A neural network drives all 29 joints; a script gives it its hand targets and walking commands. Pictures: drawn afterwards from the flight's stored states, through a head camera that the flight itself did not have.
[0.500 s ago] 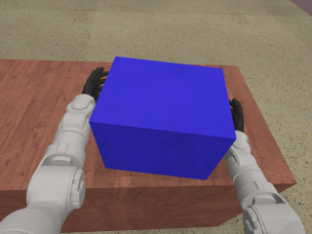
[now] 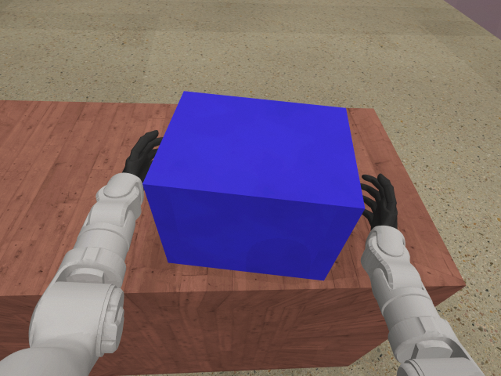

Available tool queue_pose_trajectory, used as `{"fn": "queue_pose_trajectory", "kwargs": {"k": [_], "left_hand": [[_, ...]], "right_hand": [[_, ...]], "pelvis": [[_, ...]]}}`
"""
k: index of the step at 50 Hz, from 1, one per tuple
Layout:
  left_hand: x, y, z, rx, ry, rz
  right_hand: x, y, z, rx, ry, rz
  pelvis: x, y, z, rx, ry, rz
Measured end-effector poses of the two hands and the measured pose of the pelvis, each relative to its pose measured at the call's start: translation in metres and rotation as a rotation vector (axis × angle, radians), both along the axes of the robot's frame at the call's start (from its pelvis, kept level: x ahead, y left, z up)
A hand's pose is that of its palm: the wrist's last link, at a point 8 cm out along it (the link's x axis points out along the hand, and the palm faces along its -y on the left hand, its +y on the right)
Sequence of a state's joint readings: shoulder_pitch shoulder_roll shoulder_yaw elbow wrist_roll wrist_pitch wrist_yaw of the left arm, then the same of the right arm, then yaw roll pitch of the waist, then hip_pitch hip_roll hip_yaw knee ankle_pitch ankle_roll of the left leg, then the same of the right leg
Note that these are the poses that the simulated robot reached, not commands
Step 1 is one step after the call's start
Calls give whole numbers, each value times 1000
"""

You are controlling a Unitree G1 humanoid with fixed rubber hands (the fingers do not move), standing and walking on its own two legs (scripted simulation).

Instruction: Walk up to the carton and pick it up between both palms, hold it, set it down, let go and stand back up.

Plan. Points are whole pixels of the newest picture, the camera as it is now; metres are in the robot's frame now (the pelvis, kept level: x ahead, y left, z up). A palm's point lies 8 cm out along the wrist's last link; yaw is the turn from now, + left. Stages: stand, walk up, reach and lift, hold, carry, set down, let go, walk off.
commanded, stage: set down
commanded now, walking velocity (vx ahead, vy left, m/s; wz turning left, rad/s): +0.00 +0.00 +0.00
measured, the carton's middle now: (254, 187) +0.40 -0.04 +0.06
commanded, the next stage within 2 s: none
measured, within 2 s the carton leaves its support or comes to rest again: neither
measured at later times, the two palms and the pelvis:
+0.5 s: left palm (111, 211) +0.36 +0.20 +0.07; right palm (402, 253) +0.24 -0.24 +0.07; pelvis +0.00 +0.00 +0.00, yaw +0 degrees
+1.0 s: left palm (86, 260) +0.29 +0.22 +0.06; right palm (411, 281) +0.20 -0.23 +0.08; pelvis +0.00 +0.00 +0.00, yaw +0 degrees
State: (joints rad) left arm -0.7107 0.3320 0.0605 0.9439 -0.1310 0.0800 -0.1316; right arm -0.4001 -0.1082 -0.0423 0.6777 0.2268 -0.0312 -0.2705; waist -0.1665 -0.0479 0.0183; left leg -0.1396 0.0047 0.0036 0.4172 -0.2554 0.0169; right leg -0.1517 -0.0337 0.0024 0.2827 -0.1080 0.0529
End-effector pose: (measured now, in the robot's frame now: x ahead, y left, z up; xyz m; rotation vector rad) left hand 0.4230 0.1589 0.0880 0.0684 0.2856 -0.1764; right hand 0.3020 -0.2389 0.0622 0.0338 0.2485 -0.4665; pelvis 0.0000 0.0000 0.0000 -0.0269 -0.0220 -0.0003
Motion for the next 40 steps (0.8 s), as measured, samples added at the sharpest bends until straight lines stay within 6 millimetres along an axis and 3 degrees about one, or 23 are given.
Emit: {"fn": "queue_pose_trajectory", "kwargs": {"k": [8, 36, 40], "left_hand": [[-22, 20, -17, 31, 28, 17], [-88, 51, -25, 65, 53, -1], [-98, 53, -19, 62, 21, -1]], "right_hand": [[-27, -4, -7, 10, -2, -13], [-80, 0, 13, 10, 29, -10], [-86, 4, 16, 6, 40, 2]], "pelvis": [[-2, 0, 0, 0, -3, 0], [-4, -1, 0, 0, -6, -1], [-4, -1, 0, 0, -5, -1]]}}
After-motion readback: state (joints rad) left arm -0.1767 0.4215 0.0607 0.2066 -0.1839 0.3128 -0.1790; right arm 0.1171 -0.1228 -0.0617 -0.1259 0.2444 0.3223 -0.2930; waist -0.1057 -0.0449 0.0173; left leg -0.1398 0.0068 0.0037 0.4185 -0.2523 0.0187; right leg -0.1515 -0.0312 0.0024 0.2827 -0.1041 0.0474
